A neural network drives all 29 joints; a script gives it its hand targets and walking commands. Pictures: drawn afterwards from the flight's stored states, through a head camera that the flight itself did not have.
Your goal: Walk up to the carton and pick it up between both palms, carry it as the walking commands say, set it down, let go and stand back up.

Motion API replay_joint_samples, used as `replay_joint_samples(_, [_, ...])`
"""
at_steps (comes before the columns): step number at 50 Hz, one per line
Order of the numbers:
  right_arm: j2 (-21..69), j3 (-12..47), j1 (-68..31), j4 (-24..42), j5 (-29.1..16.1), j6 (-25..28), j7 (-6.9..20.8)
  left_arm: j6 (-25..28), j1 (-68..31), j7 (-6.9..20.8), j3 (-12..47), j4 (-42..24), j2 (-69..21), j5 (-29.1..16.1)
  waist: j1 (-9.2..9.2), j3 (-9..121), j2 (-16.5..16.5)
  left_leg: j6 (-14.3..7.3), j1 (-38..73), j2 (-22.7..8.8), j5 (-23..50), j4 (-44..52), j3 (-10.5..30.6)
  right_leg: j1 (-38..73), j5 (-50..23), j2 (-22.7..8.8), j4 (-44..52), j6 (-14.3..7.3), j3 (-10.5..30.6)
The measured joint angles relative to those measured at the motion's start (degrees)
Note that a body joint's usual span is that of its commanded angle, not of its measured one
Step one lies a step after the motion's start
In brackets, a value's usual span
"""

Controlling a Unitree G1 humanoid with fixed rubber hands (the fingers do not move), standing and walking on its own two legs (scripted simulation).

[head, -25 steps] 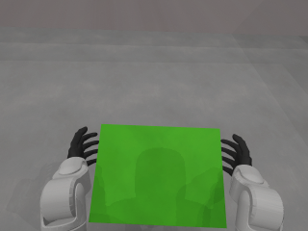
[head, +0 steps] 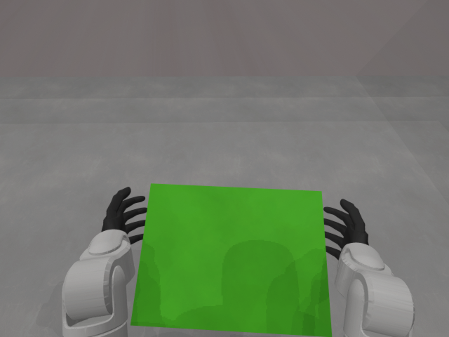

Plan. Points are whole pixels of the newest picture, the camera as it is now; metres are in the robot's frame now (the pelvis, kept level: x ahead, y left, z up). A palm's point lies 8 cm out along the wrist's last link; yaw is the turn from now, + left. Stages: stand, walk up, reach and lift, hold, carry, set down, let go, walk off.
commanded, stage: carry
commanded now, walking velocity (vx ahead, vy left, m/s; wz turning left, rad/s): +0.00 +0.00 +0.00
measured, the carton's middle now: (232, 254) +0.28 -0.01 +0.00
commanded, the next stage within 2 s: none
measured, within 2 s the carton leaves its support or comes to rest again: neither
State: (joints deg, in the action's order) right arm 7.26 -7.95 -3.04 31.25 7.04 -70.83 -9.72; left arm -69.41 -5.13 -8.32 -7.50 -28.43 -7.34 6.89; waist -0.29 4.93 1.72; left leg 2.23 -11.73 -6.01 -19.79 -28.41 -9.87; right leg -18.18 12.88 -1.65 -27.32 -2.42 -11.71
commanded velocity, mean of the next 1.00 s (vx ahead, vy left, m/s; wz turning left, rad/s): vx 0.00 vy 0.00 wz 0.00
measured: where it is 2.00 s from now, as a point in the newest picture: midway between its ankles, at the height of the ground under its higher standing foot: outside the picture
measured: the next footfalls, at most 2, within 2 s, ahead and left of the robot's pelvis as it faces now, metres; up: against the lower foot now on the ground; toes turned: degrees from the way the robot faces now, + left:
none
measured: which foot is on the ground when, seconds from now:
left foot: down 0.00-1.00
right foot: down 0.00-1.00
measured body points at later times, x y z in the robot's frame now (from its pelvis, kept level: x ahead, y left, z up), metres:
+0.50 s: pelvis -0.01 +0.01 +0.00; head -0.02 +0.01 +0.45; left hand +0.25 +0.19 +0.09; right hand +0.24 -0.17 +0.09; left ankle -0.06 +0.12 -0.74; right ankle +0.02 -0.09 -0.74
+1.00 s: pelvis -0.03 +0.03 +0.00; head -0.05 +0.03 +0.45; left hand +0.23 +0.21 +0.08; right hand +0.23 -0.15 +0.08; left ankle -0.06 +0.12 -0.74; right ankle +0.01 -0.09 -0.74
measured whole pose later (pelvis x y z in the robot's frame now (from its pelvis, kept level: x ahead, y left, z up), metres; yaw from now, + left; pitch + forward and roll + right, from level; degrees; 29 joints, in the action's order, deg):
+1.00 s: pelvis -0.03 +0.03 +0.00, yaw +0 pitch +2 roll +0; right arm 7.3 -9.0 -3.4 22.1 7.2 -64.9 -8.2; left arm -64.9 -4.5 -7.5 -8.1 -21.9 -7.3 8.1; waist 0.4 5.4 -0.8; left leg -0.9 -14.0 -3.3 -19.4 -31.4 -10.5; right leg -20.4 11.5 -4.8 -30.2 -0.6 -10.6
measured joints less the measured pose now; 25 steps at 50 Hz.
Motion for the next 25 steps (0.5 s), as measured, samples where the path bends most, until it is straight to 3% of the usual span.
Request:
replay_joint_samples(13, [0.02, 0.25, 1.10, 0.16, -0.54, 0.85, 0.27, 0.09, 1.83, -0.34, 0.49, -1.66, 0.06, -0.36, 1.09, -0.16, -1.09, -0.12, 0.34, 0.34, -0.81, -0.74, 0.32, 0.04, 1.49, -0.60, -1.80, 0.19, -0.22])
replay_joint_samples(25, [0.01, -0.03, 1.17, -1.07, -0.63, 0.70, 0.29, -0.46, 1.47, -0.25, 0.51, -0.48, 0.07, 0.20, 0.81, 0.48, -1.68, -1.32, 0.18, 1.29, -0.75, -1.62, -0.12, -0.17, 0.86, -1.63, -2.48, 0.96, 0.37])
